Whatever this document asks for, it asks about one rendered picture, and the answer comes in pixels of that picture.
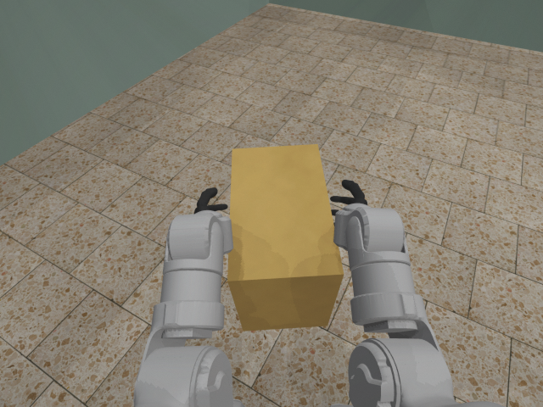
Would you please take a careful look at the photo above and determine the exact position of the carton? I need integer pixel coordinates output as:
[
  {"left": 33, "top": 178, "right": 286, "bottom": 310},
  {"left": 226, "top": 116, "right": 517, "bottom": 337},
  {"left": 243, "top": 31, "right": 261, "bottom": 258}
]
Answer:
[{"left": 227, "top": 144, "right": 344, "bottom": 332}]

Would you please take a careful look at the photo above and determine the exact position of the robot right upper arm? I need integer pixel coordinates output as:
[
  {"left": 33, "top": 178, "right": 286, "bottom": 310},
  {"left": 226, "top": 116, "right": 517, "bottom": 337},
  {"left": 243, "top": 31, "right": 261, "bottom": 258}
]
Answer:
[{"left": 348, "top": 338, "right": 505, "bottom": 407}]

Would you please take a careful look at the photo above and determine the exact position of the robot left hand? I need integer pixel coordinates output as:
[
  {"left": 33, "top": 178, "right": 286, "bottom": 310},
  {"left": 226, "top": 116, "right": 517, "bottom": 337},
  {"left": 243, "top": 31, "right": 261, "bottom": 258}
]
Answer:
[{"left": 194, "top": 187, "right": 228, "bottom": 214}]

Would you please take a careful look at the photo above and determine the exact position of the robot right hand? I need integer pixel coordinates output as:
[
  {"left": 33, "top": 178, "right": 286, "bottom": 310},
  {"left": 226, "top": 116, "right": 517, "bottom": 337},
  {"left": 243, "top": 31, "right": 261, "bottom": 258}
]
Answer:
[{"left": 330, "top": 180, "right": 367, "bottom": 224}]

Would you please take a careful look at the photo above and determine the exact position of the right robot forearm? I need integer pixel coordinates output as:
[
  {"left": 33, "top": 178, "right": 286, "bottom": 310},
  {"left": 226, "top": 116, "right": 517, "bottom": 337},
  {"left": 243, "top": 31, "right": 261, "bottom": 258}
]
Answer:
[{"left": 333, "top": 203, "right": 453, "bottom": 387}]

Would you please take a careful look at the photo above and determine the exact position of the robot left upper arm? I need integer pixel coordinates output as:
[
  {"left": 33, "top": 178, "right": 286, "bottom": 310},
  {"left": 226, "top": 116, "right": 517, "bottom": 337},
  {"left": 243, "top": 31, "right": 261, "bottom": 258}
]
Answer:
[{"left": 134, "top": 345, "right": 233, "bottom": 407}]

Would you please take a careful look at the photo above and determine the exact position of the left robot forearm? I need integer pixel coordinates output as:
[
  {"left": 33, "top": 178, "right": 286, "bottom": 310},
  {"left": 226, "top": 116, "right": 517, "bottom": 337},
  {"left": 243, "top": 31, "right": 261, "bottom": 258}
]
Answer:
[{"left": 133, "top": 210, "right": 233, "bottom": 403}]

